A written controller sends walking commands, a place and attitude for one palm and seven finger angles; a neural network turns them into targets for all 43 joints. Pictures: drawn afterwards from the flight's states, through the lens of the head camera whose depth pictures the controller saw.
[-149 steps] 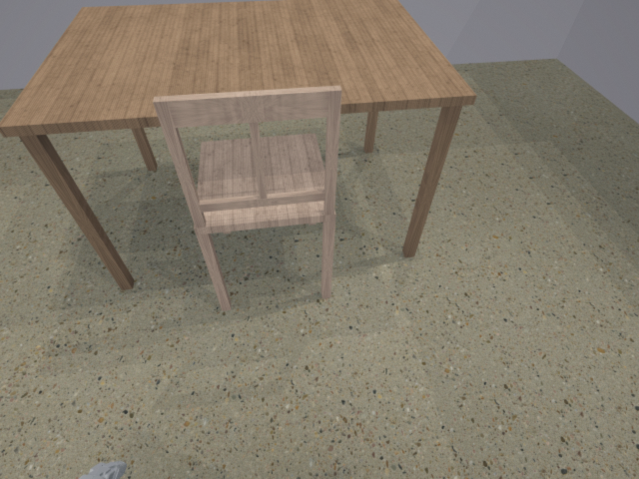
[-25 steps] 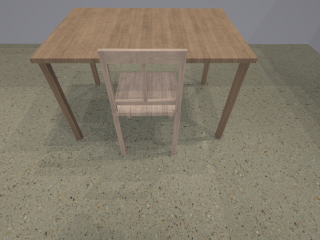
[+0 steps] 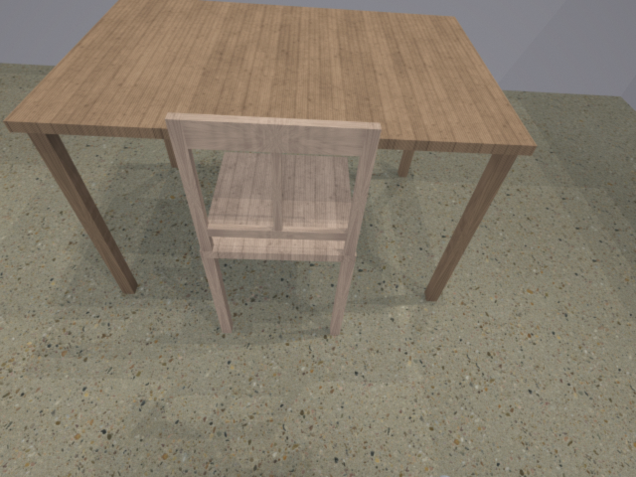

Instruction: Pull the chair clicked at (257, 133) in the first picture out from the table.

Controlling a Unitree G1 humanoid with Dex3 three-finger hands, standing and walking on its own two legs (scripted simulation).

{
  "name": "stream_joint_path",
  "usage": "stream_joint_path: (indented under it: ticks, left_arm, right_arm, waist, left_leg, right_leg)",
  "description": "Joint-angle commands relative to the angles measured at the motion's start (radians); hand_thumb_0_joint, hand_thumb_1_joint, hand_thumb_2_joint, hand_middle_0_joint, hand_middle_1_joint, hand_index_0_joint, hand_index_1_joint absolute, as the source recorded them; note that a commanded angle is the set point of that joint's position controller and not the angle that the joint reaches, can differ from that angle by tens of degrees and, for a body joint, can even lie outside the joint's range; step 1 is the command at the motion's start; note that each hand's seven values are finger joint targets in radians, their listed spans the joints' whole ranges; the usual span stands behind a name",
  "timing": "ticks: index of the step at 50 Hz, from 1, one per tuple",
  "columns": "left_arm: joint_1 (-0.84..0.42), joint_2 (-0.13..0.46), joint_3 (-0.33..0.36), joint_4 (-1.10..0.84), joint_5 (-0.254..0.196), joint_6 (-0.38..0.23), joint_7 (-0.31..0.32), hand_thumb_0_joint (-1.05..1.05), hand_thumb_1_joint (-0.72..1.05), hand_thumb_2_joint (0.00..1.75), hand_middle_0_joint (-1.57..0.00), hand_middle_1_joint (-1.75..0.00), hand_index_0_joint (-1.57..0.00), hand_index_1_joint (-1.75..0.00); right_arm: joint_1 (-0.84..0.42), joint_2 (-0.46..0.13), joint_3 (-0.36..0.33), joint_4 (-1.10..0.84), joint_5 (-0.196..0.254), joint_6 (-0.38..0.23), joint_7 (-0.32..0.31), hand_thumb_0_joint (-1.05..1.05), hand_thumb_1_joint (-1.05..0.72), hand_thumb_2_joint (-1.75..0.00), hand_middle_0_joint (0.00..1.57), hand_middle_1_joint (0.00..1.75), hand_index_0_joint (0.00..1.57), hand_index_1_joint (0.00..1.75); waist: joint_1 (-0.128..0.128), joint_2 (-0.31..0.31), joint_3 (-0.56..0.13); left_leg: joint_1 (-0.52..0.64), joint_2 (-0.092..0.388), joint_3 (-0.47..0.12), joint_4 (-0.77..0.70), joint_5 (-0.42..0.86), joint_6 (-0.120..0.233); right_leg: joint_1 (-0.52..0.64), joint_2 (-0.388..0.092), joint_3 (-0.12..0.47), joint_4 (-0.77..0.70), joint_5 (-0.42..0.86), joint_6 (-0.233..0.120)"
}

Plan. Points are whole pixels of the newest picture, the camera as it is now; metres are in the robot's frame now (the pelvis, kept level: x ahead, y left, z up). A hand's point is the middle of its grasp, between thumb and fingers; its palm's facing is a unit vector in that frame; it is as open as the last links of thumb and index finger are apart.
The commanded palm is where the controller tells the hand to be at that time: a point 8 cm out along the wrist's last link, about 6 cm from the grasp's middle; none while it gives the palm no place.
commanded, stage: take the last steps up to it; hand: left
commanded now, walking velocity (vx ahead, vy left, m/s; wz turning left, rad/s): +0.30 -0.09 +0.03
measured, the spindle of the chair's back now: (277, 193) +0.68 +0.15 -0.11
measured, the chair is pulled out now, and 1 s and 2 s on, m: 0.00 0.00 0.00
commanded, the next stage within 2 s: come to a stop and stand still in 0.38 s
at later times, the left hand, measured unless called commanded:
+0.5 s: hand (253, 436) +0.20 +0.11 -0.15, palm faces +0.06 -0.98 -0.19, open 7.3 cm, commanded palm none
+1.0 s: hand (248, 382) +0.28 +0.13 -0.15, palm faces +0.07 -0.95 -0.31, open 7.3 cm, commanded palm none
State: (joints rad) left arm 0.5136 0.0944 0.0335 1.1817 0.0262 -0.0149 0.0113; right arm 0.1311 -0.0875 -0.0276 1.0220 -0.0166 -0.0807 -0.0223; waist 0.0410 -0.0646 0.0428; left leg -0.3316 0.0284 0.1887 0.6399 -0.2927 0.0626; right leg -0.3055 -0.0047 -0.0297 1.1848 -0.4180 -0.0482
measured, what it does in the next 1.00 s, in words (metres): walks ahead: right foot, then left foot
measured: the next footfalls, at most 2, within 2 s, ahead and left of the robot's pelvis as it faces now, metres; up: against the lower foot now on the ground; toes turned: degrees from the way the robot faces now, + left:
right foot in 0.30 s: +0.23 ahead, -0.18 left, +0.00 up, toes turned -6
left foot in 0.62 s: +0.32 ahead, +0.04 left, +0.00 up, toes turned +7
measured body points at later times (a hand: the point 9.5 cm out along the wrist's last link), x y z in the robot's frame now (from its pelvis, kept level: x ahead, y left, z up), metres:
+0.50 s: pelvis +0.19 -0.06 +0.02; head +0.21 -0.07 +0.47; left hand +0.20 +0.16 -0.13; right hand +0.21 -0.31 -0.14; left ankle +0.16 +0.04 -0.65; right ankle +0.19 -0.17 -0.72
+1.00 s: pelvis +0.22 -0.09 +0.01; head +0.26 -0.09 +0.46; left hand +0.28 +0.18 -0.13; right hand +0.33 -0.31 -0.14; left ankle +0.28 +0.04 -0.72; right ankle +0.20 -0.22 -0.71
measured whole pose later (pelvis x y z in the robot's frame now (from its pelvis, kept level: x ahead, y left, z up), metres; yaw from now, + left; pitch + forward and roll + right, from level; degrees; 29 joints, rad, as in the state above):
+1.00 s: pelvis +0.22 -0.09 +0.01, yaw +0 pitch +0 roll +0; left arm 0.19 0.23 0.07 0.98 0.02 0.04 0.04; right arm 0.09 -0.17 -0.05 0.99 -0.02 0.04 -0.02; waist 0.02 0.01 0.10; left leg -0.33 0.05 0.11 0.54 -0.20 0.01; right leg -0.27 -0.04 -0.01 0.67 -0.38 0.02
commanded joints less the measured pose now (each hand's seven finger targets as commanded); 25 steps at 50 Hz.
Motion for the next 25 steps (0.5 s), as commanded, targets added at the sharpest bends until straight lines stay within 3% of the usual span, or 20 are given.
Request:
stream_joint_path:
  ticks: [1, 2, 4, 8, 10, 12, 13, 14, 15, 16, 17, 18, 19, 20, 22, 25]
  left_arm:
    - [0.013, 0.042, 0.027, -0.099, 0.013, -0.002, -0.022, 0.0, 0.9, 0.9, -0.2, -0.3, -0.2, -0.3]
    - [0.024, 0.027, 0.03, -0.108, 0.014, 0.004, -0.023, 0.0, 0.9, 0.9, -0.2, -0.3, -0.2, -0.3]
    - [-0.004, 0.029, 0.028, -0.13, 0.01, 0.01, -0.027, 0.0, 0.9, 0.9, -0.2, -0.3, -0.2, -0.3]
    - [-0.141, 0.069, 0.033, -0.187, 0.006, 0.006, -0.038, 0.0, 0.9, 0.9, -0.2, -0.3, -0.2, -0.3]
    - [-0.194, 0.093, 0.037, -0.2, 0.008, 0.002, -0.042, 0.0, 0.9, 0.9, -0.2, -0.3, -0.2, -0.3]
    - [-0.176, 0.122, 0.047, -0.203, 0.007, -0.004, -0.046, 0.0, 0.9, 0.9, -0.2, -0.3, -0.2, -0.3]
    - [-0.135, 0.14, 0.051, -0.189, 0.008, -0.012, -0.045, 0.0, 0.9, 0.9, -0.2, -0.3, -0.2, -0.3]
    - [-0.047, 0.182, 0.057, -0.161, 0.01, -0.022, -0.04, 0.0, 0.9, 0.9, -0.2, -0.3, -0.2, -0.3]
    - [0.047, 0.279, 0.074, -0.136, 0.015, -0.039, -0.028, 0.0, 0.9, 0.9, -0.2, -0.3, -0.2, -0.3]
    - [0.111, 0.337, 0.076, -0.135, -0.001, -0.039, -0.015, 0.0, 0.9, 0.9, -0.2, -0.3, -0.2, -0.3]
    - [0.052, 0.333, 0.075, -0.135, -0.004, -0.042, -0.009, 0.0, 0.9, 0.9, -0.2, -0.3, -0.2, -0.3]
    - [-0.038, 0.289, 0.063, -0.154, -0.004, -0.04, -0.004, 0.0, 0.9, 0.9, -0.2, -0.3, -0.2, -0.3]
    - [-0.11, 0.238, 0.047, -0.171, -0.005, -0.04, 0.002, 0.0, 0.9, 0.9, -0.2, -0.3, -0.2, -0.3]
    - [-0.149, 0.206, 0.037, -0.181, -0.002, -0.047, 0.006, 0.0, 0.9, 0.9, -0.2, -0.3, -0.2, -0.3]
    - [-0.174, 0.188, 0.03, -0.175, 0.003, -0.054, 0.014, 0.0, 0.9, 0.9, -0.2, -0.3, -0.2, -0.3]
    - [-0.148, 0.174, 0.018, -0.15, 0.002, -0.05, 0.017, 0.0, 0.9, 0.9, -0.2, -0.3, -0.2, -0.3]
  right_arm:
    - [0.15, -0.12, -0.03, 0.029, 0.0, -0.006, -0.019, 0.0, -0.9, -0.9, 0.2, 0.3, 0.2, 0.3]
    - [0.142, -0.117, -0.039, 0.01, -0.006, -0.009, -0.014, 0.0, -0.9, -0.9, 0.2, 0.3, 0.2, 0.3]
    - [0.131, -0.148, -0.041, -0.008, -0.006, -0.007, -0.004, 0.0, -0.9, -0.9, 0.2, 0.3, 0.2, 0.3]
    - [0.141, -0.214, -0.06, -0.014, -0.013, 0.005, 0.003, 0.0, -0.9, -0.9, 0.2, 0.3, 0.2, 0.3]
    - [0.16, -0.233, -0.066, -0.011, -0.016, 0.016, 0.005, 0.0, -0.9, -0.9, 0.2, 0.3, 0.2, 0.3]
    - [0.143, -0.249, -0.069, -0.014, -0.018, 0.024, 0.007, 0.0, -0.9, -0.9, 0.2, 0.3, 0.2, 0.3]
    - [0.149, -0.244, -0.065, -0.011, -0.018, 0.03, 0.008, 0.0, -0.9, -0.9, 0.2, 0.3, 0.2, 0.3]
    - [0.157, -0.223, -0.058, -0.008, -0.015, 0.033, 0.011, 0.0, -0.9, -0.9, 0.2, 0.3, 0.2, 0.3]
    - [0.192, -0.155, -0.042, -0.021, -0.006, 0.03, 0.018, 0.0, -0.9, -0.9, 0.2, 0.3, 0.2, 0.3]
    - [0.139, -0.133, -0.028, -0.07, 0.001, 0.031, 0.021, 0.0, -0.9, -0.9, 0.2, 0.3, 0.2, 0.3]
    - [0.124, -0.158, -0.034, -0.068, -0.001, 0.031, 0.019, 0.0, -0.9, -0.9, 0.2, 0.3, 0.2, 0.3]
    - [0.108, -0.172, -0.038, -0.067, -0.003, 0.03, 0.018, 0.0, -0.9, -0.9, 0.2, 0.3, 0.2, 0.3]
    - [0.095, -0.174, -0.039, -0.057, -0.007, 0.033, 0.021, 0.0, -0.9, -0.9, 0.2, 0.3, 0.2, 0.3]
    - [0.115, -0.158, -0.033, -0.043, -0.01, 0.037, 0.023, 0.0, -0.9, -0.9, 0.2, 0.3, 0.2, 0.3]
    - [0.162, -0.125, -0.028, -0.02, -0.01, 0.051, 0.022, 0.0, -0.9, -0.9, 0.2, 0.3, 0.2, 0.3]
    - [0.144, -0.092, -0.012, -0.014, -0.003, 0.054, 0.022, 0.0, -0.9, -0.9, 0.2, 0.3, 0.2, 0.3]
  waist:
    - [-0.008, 0.151, 0.077]
    - [0.003, 0.159, 0.066]
    - [0.005, 0.186, 0.076]
    - [-0.022, 0.182, 0.103]
    - [-0.039, 0.162, 0.104]
    - [-0.017, 0.159, 0.076]
    - [-0.001, 0.127, 0.047]
    - [0.039, 0.047, 0.005]
    - [0.065, -0.211, -0.069]
    - [0.088, -0.248, -0.093]
    - [0.069, -0.264, -0.112]
    - [0.038, -0.188, -0.068]
    - [0.007, -0.072, -0.029]
    - [-0.023, -0.033, -0.03]
    - [-0.059, -0.035, -0.027]
    - [-0.049, -0.044, -0.026]
  left_leg:
    - [0.01, 0.292, -0.328, -0.456, 0.014, 0.127]
    - [-0.029, 0.27, -0.245, -0.452, 0.059, 0.117]
    - [-0.064, 0.236, -0.185, -0.464, 0.064, 0.113]
    - [-0.037, 0.245, -0.191, -0.465, -0.036, 0.115]
    - [-0.02, 0.246, -0.202, -0.433, -0.095, 0.105]
    - [-0.022, 0.236, -0.198, -0.357, -0.135, 0.084]
    - [-0.024, 0.2, -0.176, -0.265, -0.14, 0.058]
    - [-0.063, 0.136, -0.123, -0.079, -0.119, 0.022]
    - [-0.224, 0.027, -0.024, 0.25, -0.184, -0.02]
    - [-0.334, -0.021, -0.089, 0.49, -0.354, -0.014]
    - [-0.35, 0.014, -0.177, 0.608, -0.286, 0.001]
    - [-0.366, 0.046, -0.189, 0.66, -0.206, -0.001]
    - [-0.333, 0.075, -0.194, 0.636, -0.124, -0.01]
    - [-0.285, 0.082, -0.185, 0.587, -0.087, -0.023]
    - [-0.21, 0.083, -0.149, 0.457, -0.087, -0.046]
    - [-0.126, 0.05, -0.1, 0.212, -0.065, -0.062]
  right_leg:
    - [-0.228, -0.117, 0.049, 0.043, 0.125, 0.027]
    - [-0.201, -0.127, 0.032, -0.017, 0.143, 0.036]
    - [-0.173, -0.132, -0.005, -0.15, 0.173, 0.051]
    - [-0.13, -0.127, -0.048, -0.396, 0.206, 0.061]
    - [-0.082, -0.099, -0.076, -0.471, 0.207, 0.064]
    - [0.014, -0.074, -0.093, -0.547, 0.202, 0.058]
    - [0.101, -0.046, -0.112, -0.622, 0.203, 0.053]
    - [0.223, -0.059, -0.063, -0.693, 0.142, 0.03]
    - [0.374, -0.262, 0.258, -0.812, 0.041, -0.053]
    - [0.398, -0.411, 0.512, -0.958, 0.094, -0.129]
    - [0.347, -0.403, 0.506, -0.98, 0.069, -0.147]
    - [0.29, -0.386, 0.449, -0.977, 0.042, -0.164]
    - [0.214, -0.338, 0.322, -0.961, 0.124, -0.149]
    - [0.17, -0.307, 0.229, -0.943, 0.272, -0.138]
    - [0.122, -0.285, 0.099, -0.923, 0.494, -0.131]
    - [0.135, -0.249, 0.041, -0.9, 0.681, -0.127]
